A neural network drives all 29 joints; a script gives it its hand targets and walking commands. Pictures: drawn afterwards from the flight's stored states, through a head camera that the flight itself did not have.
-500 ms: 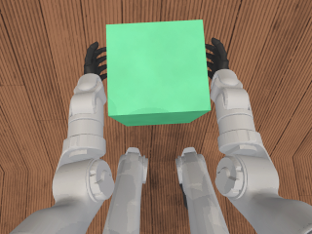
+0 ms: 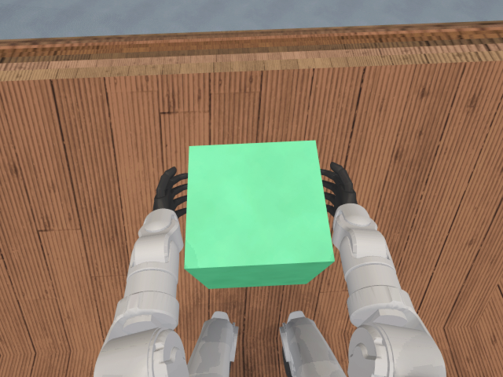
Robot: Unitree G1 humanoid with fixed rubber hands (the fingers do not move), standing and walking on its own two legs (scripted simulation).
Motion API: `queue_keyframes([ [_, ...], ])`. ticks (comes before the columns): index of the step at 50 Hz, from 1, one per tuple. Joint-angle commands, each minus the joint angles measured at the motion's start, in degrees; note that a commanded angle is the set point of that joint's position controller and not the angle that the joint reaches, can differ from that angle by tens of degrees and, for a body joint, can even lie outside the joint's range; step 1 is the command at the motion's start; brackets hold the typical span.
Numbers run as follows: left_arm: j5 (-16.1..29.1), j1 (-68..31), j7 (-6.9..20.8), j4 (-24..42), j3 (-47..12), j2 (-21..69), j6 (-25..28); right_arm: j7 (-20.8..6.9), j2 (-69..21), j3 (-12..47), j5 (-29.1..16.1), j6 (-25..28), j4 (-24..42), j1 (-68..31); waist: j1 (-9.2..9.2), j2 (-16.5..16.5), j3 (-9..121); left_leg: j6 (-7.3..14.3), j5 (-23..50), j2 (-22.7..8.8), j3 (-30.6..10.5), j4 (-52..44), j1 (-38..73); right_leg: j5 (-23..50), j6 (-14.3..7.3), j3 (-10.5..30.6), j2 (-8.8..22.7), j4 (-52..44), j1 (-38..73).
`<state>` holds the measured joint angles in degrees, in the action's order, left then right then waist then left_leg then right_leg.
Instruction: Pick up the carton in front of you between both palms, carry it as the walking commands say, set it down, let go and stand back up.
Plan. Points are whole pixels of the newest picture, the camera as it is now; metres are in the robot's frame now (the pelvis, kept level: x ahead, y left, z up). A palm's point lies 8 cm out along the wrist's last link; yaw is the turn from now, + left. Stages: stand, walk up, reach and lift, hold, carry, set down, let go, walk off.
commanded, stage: reach and lift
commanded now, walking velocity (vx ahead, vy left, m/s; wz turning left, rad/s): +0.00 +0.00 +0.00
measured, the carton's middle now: (255, 223) +0.38 +0.01 -0.10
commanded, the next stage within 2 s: hold in 1.56 s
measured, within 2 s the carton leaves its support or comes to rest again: neither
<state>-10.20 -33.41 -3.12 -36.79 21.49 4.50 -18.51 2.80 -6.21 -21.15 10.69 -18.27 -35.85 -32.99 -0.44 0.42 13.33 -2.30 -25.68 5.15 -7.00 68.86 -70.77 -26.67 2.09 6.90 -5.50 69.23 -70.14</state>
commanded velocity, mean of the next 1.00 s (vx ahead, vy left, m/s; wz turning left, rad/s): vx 0.00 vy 0.00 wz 0.00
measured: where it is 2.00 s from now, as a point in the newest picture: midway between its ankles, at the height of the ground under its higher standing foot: outside the picture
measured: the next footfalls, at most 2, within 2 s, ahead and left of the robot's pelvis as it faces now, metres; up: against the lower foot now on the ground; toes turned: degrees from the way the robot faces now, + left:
none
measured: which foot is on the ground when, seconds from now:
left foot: down 0.00-1.00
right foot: down 0.00-1.00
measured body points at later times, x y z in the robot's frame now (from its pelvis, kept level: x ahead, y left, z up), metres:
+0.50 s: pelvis +0.05 +0.00 +0.11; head +0.04 +0.00 +0.56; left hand +0.35 +0.16 +0.11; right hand +0.35 -0.15 +0.11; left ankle +0.06 +0.13 -0.62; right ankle +0.05 -0.13 -0.62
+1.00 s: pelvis +0.03 +0.00 +0.12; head +0.01 +0.00 +0.56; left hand +0.34 +0.16 +0.14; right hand +0.34 -0.15 +0.14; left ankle +0.06 +0.13 -0.62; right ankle +0.05 -0.13 -0.62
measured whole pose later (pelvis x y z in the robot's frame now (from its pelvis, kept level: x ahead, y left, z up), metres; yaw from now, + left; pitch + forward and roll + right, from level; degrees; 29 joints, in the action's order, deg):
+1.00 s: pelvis +0.03 +0.00 +0.12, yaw +0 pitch -4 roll +0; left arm -16.5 -19.1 -0.1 -22.2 17.9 9.2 -35.4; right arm -1.2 -9.6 -17.4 16.8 -35.3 -21.4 -18.6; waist 0.3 0.0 -0.3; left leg -0.8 -12.4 2.7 -8.0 26.7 -10.6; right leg -13.1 0.9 8.2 -2.5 26.8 -9.9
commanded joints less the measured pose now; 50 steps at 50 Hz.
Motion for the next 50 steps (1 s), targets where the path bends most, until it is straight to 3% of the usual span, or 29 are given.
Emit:
queue_keyframes([
  [1,7.28,-28.78,14.12,-0.98,-33.09,62.01,0.69,-12.97,-60.22,32.52,-7.03,0.78,-1.52,-29.28,-0.12,-0.70,33.12,1.19,14.72,3.30,4.99,-12.33,27.26,14.42,-0.86,-4.58,-3.03,-12.97,23.96],
  [12,7.28,-16.56,14.32,3.18,-36.91,61.90,-1.05,-13.71,-60.01,36.70,-7.10,-1.12,2.96,-17.04,0.13,-0.72,23.14,1.60,23.79,1.65,2.34,-26.64,44.65,23.56,-1.25,-2.16,-1.50,-27.25,41.71],
  [22,8.89,-8.34,15.29,10.99,-41.12,61.22,-8.16,-14.85,-58.99,40.67,-8.76,-8.51,10.73,-8.40,0.69,-0.57,11.82,1.16,28.88,0.52,1.99,-39.26,58.89,29.19,-1.12,-1.90,-0.20,-40.00,57.09],
  [27,8.93,-6.95,15.76,14.87,-41.26,59.64,-12.84,-15.57,-58.45,40.46,-8.93,-13.02,13.55,-6.34,0.68,-0.50,4.01,1.20,25.55,0.34,2.44,-44.37,62.52,26.63,-1.07,-1.97,0.13,-45.11,60.91],
  [34,6.41,-11.20,17.08,12.16,-35.28,59.11,-15.41,-16.92,-57.05,34.86,-6.41,-15.52,11.38,-11.08,0.42,-0.45,-4.03,2.02,14.15,-0.09,3.13,-46.75,61.33,14.93,-1.73,-2.74,0.58,-47.14,59.74],
  [40,7.39,-17.05,17.69,13.22,-36.40,60.94,-15.18,-17.44,-58.67,35.73,-6.81,-15.31,12.35,-16.62,0.69,-0.47,0.13,1.97,14.22,-0.21,3.41,-45.93,63.24,14.80,-1.87,-3.15,0.63,-46.54,60.92],
  [50,7.08,-15.78,17.44,13.79,-36.52,60.33,-15.95,-17.23,-57.67,35.96,-6.62,-16.02,13.27,-15.56,0.82,-0.55,1.33,1.48,17.40,0.03,3.34,-47.04,65.54,18.17,-1.52,-3.33,0.27,-47.61,63.18],
])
